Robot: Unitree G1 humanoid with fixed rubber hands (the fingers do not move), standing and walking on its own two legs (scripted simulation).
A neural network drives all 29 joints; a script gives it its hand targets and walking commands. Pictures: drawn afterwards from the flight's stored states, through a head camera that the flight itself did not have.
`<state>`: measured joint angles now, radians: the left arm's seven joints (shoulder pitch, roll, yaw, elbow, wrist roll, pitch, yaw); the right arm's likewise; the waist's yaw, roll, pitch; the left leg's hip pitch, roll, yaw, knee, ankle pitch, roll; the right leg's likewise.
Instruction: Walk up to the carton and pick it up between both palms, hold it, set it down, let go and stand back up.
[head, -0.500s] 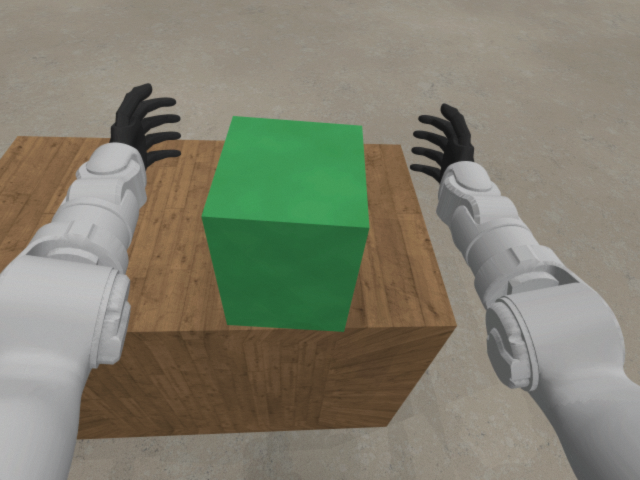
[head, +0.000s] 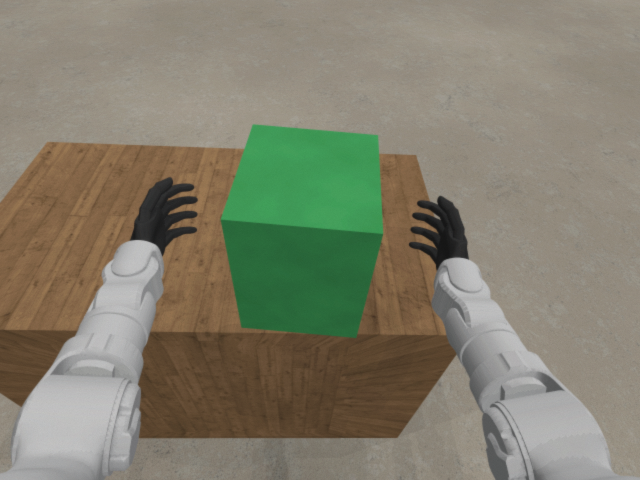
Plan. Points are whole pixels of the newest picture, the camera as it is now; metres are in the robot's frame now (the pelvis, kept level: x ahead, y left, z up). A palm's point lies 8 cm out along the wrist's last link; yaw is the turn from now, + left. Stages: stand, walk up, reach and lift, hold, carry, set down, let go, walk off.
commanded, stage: set down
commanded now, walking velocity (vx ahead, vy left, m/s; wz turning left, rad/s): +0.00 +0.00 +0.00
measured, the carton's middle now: (306, 235) +0.51 +0.02 -0.01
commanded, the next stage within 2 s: none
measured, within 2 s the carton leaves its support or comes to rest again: neither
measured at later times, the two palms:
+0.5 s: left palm (143, 313) +0.34 +0.23 +0.02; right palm (444, 324) +0.33 -0.16 +0.02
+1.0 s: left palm (134, 376) +0.28 +0.24 -0.03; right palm (446, 384) +0.27 -0.17 -0.04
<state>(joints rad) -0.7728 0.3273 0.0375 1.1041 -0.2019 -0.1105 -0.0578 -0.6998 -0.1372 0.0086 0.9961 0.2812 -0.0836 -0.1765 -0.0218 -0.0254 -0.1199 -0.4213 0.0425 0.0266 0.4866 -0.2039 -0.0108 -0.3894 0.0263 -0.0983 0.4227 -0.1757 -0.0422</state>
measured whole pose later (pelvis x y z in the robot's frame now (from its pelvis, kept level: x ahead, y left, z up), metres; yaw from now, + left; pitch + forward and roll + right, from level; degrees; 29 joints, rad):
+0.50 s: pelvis +0.01 +0.02 +0.00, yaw +0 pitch +4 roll -2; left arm -0.41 0.26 0.01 0.96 -0.18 -0.33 -0.03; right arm -0.39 -0.09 -0.01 0.96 0.22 -0.32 -0.13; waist -0.01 -0.01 -0.07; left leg -0.35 0.03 0.03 0.54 -0.26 0.01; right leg -0.31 0.01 -0.09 0.45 -0.21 -0.02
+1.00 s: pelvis +0.01 +0.02 -0.01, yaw +0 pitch +2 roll -2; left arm -0.15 0.25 -0.03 0.89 -0.19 -0.48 -0.03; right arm -0.18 -0.07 0.00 1.01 0.19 -0.54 -0.07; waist -0.01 -0.01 -0.03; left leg -0.34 0.03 0.03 0.61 -0.31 0.01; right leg -0.30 0.01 -0.09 0.53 -0.27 -0.02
